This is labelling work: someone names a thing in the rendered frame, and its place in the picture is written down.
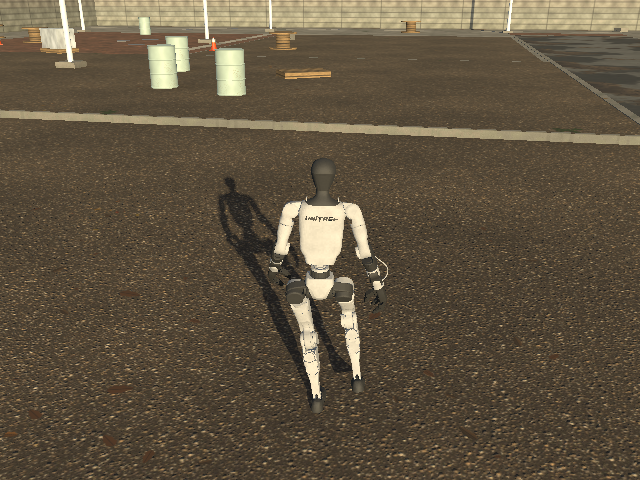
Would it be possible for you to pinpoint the right robot forearm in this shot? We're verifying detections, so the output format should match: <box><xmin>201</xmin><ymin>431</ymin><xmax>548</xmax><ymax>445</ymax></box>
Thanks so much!
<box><xmin>362</xmin><ymin>243</ymin><xmax>384</xmax><ymax>290</ymax></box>

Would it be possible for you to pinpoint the right robot upper arm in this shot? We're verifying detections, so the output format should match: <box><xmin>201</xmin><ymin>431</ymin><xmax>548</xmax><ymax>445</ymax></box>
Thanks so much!
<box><xmin>343</xmin><ymin>202</ymin><xmax>372</xmax><ymax>259</ymax></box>

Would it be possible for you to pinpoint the left robot forearm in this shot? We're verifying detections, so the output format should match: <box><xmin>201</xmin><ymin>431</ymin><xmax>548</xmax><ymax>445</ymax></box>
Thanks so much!
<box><xmin>269</xmin><ymin>239</ymin><xmax>285</xmax><ymax>272</ymax></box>

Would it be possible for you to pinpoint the left robot upper arm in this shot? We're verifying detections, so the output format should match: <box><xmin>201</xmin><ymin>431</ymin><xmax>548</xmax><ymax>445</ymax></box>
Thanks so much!
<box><xmin>274</xmin><ymin>201</ymin><xmax>302</xmax><ymax>255</ymax></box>

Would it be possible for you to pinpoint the robot left hand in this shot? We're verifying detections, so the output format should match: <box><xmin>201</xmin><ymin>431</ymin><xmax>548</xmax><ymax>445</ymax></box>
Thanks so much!
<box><xmin>267</xmin><ymin>267</ymin><xmax>291</xmax><ymax>286</ymax></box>

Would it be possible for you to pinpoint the robot torso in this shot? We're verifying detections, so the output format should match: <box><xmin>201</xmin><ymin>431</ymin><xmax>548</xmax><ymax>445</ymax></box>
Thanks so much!
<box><xmin>298</xmin><ymin>196</ymin><xmax>345</xmax><ymax>300</ymax></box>

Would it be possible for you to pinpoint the robot head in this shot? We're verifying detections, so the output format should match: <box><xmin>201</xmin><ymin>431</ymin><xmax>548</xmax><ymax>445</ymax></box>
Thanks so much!
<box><xmin>305</xmin><ymin>158</ymin><xmax>340</xmax><ymax>206</ymax></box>

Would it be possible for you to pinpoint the robot right hand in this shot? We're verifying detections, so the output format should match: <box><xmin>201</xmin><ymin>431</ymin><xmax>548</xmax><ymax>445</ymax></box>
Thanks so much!
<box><xmin>364</xmin><ymin>286</ymin><xmax>387</xmax><ymax>314</ymax></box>

